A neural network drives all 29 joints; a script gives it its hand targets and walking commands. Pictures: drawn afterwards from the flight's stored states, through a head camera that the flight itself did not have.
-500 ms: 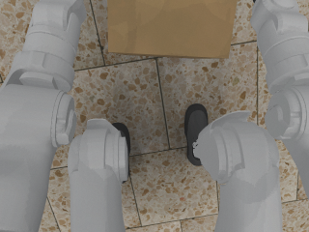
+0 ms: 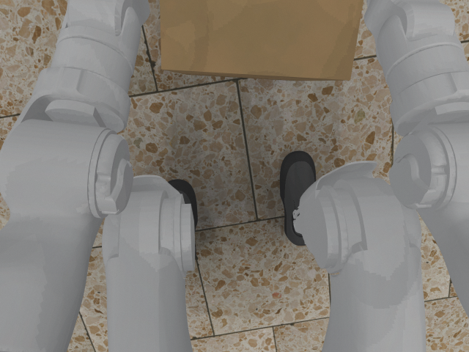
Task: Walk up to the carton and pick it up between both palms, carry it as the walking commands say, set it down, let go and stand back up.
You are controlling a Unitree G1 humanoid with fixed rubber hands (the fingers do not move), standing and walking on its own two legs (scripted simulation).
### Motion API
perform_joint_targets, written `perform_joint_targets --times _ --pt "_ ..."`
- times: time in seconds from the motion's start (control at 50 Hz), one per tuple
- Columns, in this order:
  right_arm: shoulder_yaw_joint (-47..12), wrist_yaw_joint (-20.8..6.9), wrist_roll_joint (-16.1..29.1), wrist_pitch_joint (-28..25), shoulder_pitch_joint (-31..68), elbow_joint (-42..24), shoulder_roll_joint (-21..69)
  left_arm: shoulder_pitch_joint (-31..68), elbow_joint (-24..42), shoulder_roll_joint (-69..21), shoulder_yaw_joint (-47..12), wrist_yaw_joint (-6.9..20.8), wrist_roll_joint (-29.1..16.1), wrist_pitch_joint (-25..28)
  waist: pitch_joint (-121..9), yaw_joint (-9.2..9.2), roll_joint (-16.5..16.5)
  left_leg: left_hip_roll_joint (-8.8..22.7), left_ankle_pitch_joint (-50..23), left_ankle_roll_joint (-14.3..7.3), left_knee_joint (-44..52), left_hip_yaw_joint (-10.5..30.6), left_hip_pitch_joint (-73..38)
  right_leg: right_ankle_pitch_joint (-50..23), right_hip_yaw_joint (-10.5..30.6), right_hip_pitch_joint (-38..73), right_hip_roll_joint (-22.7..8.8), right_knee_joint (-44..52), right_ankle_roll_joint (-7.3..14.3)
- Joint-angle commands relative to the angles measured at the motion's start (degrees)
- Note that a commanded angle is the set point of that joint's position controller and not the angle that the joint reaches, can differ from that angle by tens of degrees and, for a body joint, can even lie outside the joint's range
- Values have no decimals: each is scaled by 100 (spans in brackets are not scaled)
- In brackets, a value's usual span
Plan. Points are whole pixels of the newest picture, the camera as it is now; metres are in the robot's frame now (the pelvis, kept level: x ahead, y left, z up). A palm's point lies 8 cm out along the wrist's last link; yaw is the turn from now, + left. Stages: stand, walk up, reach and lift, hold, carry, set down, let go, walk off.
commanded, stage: reach and lift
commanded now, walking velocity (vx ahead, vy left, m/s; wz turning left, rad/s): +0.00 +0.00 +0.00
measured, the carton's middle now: out of the picture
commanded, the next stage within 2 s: none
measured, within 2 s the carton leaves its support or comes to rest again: leaves its support in 0.54 s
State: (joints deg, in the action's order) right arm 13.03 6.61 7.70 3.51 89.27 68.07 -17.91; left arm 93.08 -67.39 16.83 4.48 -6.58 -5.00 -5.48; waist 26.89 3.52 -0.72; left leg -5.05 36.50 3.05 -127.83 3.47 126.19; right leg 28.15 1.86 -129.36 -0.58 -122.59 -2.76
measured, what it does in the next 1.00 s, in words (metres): stands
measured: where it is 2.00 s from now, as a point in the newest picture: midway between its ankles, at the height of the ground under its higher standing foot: (240, 226)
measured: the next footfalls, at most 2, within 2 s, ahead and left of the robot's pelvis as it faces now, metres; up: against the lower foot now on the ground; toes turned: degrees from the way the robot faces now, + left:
none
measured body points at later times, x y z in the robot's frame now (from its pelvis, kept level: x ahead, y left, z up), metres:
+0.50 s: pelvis +0.02 +0.00 -0.01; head +0.39 +0.00 +0.24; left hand +0.58 +0.10 -0.19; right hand +0.56 -0.20 -0.19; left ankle +0.10 +0.12 -0.34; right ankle +0.14 -0.14 -0.34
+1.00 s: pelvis +0.01 +0.00 +0.02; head +0.36 -0.02 +0.29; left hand +0.59 +0.10 -0.11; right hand +0.55 -0.20 -0.13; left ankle +0.10 +0.12 -0.34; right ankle +0.14 -0.14 -0.34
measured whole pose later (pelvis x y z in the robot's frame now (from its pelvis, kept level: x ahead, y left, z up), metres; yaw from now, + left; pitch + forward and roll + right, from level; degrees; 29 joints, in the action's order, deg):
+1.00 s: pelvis +0.01 +0.00 +0.02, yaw +2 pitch +42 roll -1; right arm 22.7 6.6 -2.8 17.9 77.2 46.7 -10.4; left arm 82.5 -50.3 9.2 18.7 -6.2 4.9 -15.7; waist 11.7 4.1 -3.2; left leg -6.9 35.7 3.6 -123.0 3.5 129.0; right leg 29.1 4.0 -131.8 2.3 -119.2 -4.5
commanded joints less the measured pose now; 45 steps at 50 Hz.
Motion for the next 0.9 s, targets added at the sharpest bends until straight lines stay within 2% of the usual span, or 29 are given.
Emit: perform_joint_targets --times 0.0,0.08,0.22,0.42,0.56,0.74,0.88 --pt "-928 -1381 -101 170 2797 -1120 4224 2346 856 -4517 -806 1323 98 -131 -6432 317 -454 -285 -1511 -118 1119 -492 -2134 -1637 -600 3617 584 360 162" --pt "-846 -1692 -185 349 2508 -1379 4824 2069 1045 -5075 -696 1557 233 -261 -6275 278 -498 -323 -1633 -150 1062 -594 -1889 -1759 -658 3368 618 281 164" --pt "-915 -1893 -116 493 2144 -1430 5133 1786 1300 -5304 -757 1654 286 -361 -6207 242 -533 -321 -1785 -198 1046 -607 -1829 -1921 -663 3117 601 207 182" --pt "-1196 -1885 60 487 2279 -1719 5323 1831 1591 -5601 -1035 1598 140 -408 -6683 294 -601 -345 -2070 -213 1013 -566 -2149 -2158 -692 3115 600 186 191" --pt "-1504 -1796 294 544 2719 -2342 5536 2251 2133 -5882 -1372 1475 -105 -453 -8050 402 -670 -365 -2369 -177 1022 -629 -2758 -2493 -768 3633 602 272 170" --pt "-1310 -1785 -172 850 2960 -2634 5619 1961 1654 -6257 -878 1533 246 -815 -8134 519 -583 -429 -1682 -199 1325 -760 -2497 -1775 -897 3646 615 657 133" --pt "-1418 -1816 -287 1075 3183 -2981 5789 1964 1705 -6450 -771 1578 303 -1033 -8674 473 -336 -467 -1644 -225 1550 -801 -2608 -1721 -949 3998 633 884 81"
